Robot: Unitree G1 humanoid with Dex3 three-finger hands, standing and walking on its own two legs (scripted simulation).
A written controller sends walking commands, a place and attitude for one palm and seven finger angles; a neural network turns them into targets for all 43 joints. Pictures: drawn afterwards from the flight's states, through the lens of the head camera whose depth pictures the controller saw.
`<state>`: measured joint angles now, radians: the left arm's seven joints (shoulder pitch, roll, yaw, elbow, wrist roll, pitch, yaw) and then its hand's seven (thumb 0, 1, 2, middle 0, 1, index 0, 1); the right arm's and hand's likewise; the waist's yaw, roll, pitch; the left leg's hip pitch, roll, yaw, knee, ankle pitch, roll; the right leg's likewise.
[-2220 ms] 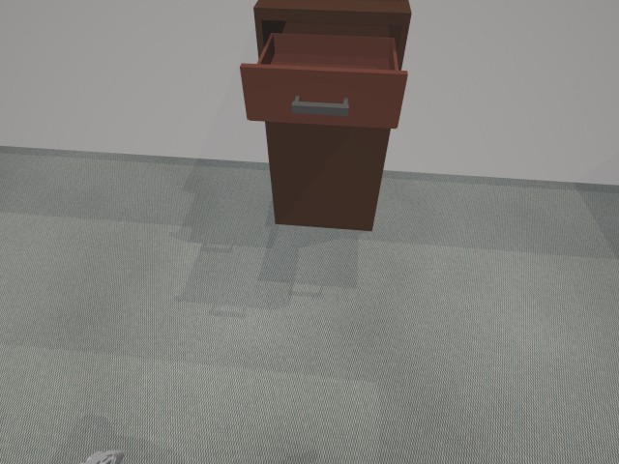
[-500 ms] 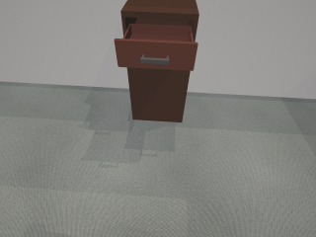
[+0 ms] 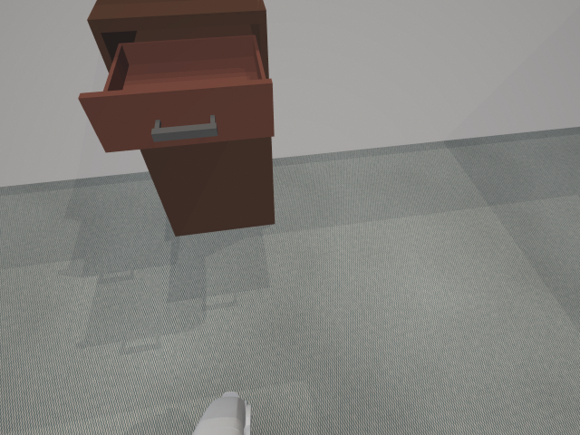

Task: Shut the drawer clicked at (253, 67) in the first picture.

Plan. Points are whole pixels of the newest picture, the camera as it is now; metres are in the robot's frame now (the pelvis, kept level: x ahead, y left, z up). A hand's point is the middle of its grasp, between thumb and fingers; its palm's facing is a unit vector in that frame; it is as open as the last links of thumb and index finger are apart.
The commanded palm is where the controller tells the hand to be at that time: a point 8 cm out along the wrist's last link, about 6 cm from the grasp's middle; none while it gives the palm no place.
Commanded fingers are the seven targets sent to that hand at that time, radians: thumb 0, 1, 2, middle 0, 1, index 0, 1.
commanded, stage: walk to a spot facing it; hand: left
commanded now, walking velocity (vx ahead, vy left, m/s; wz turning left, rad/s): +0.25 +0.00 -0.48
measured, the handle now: (185, 126) +0.69 +0.29 +0.01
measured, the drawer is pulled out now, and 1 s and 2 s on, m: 0.30 0.30 0.30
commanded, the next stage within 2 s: turn to face it in 0.38 s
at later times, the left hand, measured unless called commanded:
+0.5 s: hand (189, 325) +0.32 +0.22 -0.16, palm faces -0.28 -0.93 -0.23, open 7.3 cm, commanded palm none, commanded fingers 0.00 0.90 0.90 -0.20 -0.30 -0.20 -0.30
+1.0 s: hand (184, 349) +0.28 +0.23 -0.19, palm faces -0.11 -0.98 -0.17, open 7.3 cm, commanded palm none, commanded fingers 0.00 0.90 0.90 -0.20 -0.30 -0.20 -0.30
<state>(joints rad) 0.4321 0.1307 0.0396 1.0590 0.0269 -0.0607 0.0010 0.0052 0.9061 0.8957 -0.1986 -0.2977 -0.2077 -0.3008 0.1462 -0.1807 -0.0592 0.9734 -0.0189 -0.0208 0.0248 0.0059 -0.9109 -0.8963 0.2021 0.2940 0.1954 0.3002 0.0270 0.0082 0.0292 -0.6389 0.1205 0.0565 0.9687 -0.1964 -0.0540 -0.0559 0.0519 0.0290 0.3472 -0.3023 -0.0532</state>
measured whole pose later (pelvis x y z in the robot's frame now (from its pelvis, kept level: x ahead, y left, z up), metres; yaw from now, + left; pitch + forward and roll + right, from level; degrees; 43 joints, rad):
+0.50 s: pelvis +0.14 +0.06 -0.01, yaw -18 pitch -1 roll +0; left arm 0.15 0.23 0.10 0.89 0.03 0.05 -0.03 0.01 0.91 0.90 -0.19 -0.30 -0.20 -0.30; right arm 0.26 -0.22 -0.06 0.96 -0.03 -0.01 -0.01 -0.01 -0.92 -0.90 0.21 0.29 0.20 0.30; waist -0.03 -0.01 0.07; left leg -0.24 0.12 0.31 0.56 -0.27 0.03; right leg -0.46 -0.07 -0.09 0.80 -0.34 0.02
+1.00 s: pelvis +0.17 +0.06 -0.01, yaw -8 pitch +1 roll -1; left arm 0.16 0.19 0.09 0.98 0.01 0.07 0.02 0.01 0.91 0.90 -0.20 -0.30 -0.21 -0.30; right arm 0.32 -0.10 -0.03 1.00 -0.02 0.01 -0.01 0.00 -0.91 -0.90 0.21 0.29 0.20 0.30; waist -0.05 -0.04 0.05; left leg -0.30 0.02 0.08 0.59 -0.30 0.05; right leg -0.46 -0.07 -0.07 1.03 -0.44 0.04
